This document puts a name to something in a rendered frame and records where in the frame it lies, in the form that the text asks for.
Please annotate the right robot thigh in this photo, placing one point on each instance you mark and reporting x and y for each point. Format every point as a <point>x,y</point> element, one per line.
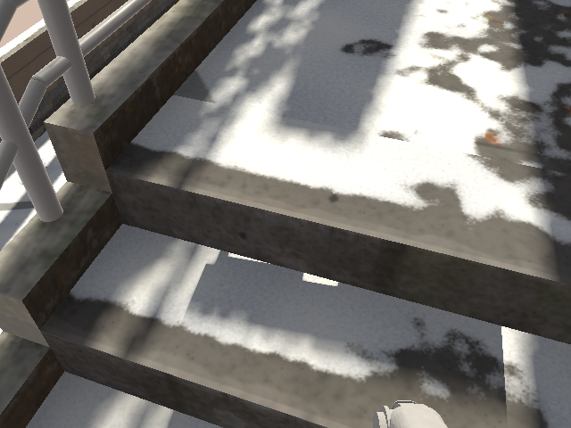
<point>407,415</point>

